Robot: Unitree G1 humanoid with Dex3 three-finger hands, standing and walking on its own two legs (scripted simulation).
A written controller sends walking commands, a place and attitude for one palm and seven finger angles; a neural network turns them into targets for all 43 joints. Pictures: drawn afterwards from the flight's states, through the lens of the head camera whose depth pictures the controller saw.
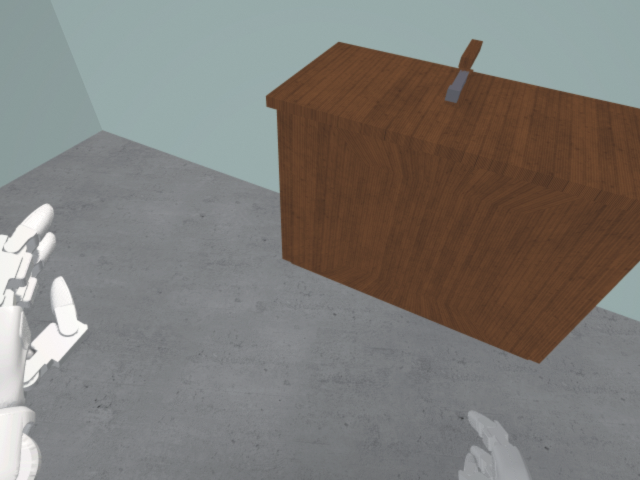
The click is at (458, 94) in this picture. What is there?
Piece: tap's lever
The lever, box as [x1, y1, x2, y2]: [445, 85, 461, 102]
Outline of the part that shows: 450,85 448,87 445,99 456,102 461,87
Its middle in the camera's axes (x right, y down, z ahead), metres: +0.31 -0.34 +0.90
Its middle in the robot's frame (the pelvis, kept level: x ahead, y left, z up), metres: +0.92 -0.25 +0.08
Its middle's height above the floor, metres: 0.86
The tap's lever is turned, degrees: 0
